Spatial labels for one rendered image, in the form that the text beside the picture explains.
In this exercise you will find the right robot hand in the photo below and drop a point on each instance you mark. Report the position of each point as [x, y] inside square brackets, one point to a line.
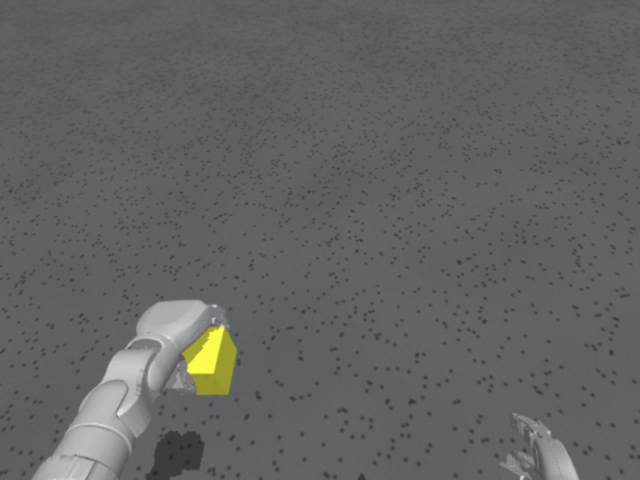
[551, 460]

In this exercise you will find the cube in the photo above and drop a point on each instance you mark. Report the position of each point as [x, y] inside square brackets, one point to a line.
[211, 360]

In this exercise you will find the left robot arm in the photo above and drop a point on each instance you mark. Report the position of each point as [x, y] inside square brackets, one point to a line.
[101, 438]

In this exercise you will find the left robot hand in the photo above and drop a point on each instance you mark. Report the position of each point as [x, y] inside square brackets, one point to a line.
[182, 322]

